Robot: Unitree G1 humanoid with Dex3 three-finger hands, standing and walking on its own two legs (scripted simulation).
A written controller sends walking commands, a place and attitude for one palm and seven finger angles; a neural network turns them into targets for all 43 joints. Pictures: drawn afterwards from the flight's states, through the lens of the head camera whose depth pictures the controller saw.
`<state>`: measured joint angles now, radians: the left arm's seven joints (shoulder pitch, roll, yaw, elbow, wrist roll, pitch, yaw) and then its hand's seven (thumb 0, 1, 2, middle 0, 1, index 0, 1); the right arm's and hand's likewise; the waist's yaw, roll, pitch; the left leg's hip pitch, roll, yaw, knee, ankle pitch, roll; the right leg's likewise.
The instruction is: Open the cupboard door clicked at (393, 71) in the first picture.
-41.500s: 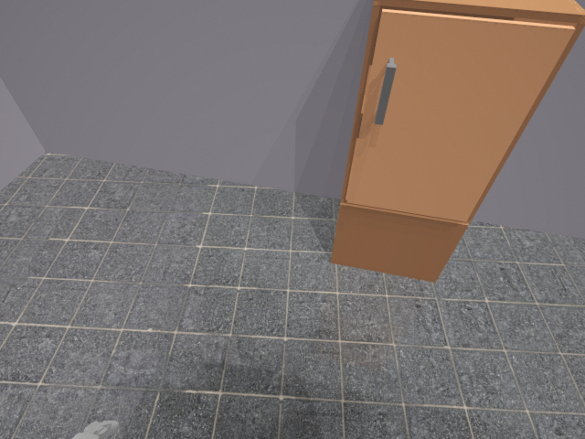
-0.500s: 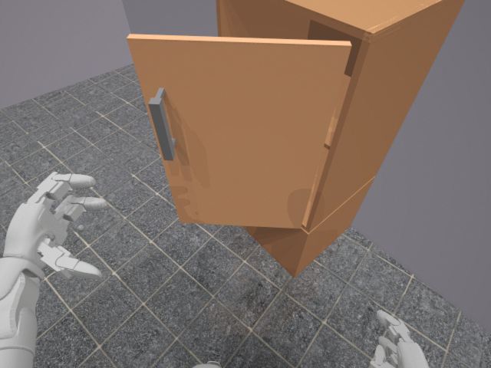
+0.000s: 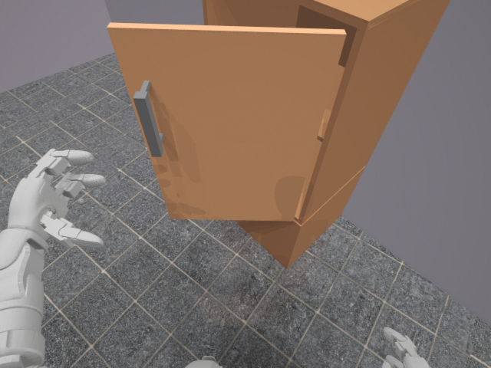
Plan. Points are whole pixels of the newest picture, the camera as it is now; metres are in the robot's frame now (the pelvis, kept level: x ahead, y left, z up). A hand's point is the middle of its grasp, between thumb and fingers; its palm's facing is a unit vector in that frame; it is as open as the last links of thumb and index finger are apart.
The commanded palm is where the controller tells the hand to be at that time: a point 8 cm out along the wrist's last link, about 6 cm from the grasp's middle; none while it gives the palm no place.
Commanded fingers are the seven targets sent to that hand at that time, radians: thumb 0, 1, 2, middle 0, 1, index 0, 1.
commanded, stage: move the hooked fingers beside the handle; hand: left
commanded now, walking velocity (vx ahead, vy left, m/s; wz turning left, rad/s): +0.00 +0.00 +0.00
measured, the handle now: (152, 120) +0.55 +0.22 +0.08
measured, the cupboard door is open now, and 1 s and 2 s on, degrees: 46 46 45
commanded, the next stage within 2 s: none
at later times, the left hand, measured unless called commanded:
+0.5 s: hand (105, 162) +0.42 +0.27 +0.09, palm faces +0.05 -1.00 +0.00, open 14.0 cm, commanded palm +0.40 +0.32 +0.09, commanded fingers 0.00 -0.50 0.30 -0.30 -1.20 -0.30 -1.20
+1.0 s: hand (121, 136) +0.49 +0.27 +0.09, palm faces +0.06 -1.00 +0.00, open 14.0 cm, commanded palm +0.47 +0.31 +0.08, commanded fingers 0.00 -0.50 0.30 -0.30 -1.20 -0.30 -1.20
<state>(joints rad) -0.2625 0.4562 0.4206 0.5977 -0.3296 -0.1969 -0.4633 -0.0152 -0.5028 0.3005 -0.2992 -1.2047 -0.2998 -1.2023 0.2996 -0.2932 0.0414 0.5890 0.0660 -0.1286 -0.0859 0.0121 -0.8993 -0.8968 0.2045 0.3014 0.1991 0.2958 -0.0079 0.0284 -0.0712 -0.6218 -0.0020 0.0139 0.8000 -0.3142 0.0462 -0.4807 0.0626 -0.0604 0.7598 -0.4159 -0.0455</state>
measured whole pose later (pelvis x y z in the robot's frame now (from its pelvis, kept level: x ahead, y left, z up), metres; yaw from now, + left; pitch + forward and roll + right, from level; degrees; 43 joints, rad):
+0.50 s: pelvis +0.00 +0.02 -0.01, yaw +0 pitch +11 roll -3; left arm -0.59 0.49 0.38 0.90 -0.22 -0.28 -0.36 -0.02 -0.50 0.30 -0.30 -1.20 -0.30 -1.20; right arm 0.35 -0.29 0.05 0.62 0.04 -0.05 -0.06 0.01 -0.90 -0.90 0.21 0.30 0.20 0.30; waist -0.06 0.02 -0.07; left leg -0.72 -0.01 0.02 0.84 -0.32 0.07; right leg -0.57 0.05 -0.05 0.79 -0.42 -0.02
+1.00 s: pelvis +0.01 +0.01 -0.02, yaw -1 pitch +17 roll -4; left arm -0.84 0.64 0.45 1.18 -0.16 -0.33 -0.38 -0.02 -0.50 0.30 -0.30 -1.20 -0.30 -1.20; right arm 0.39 -0.30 0.04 0.63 0.03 0.04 -0.05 0.01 -0.90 -0.90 0.21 0.30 0.20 0.30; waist -0.13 0.02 -0.09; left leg -0.85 0.02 0.01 0.92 -0.36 0.06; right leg -0.70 0.08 -0.06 0.85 -0.45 -0.04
